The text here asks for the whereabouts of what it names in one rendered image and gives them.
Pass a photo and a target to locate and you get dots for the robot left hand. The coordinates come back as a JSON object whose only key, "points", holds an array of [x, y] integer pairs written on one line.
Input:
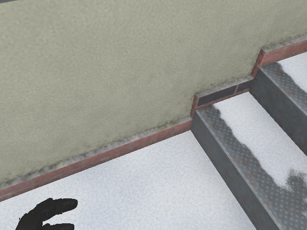
{"points": [[46, 210]]}

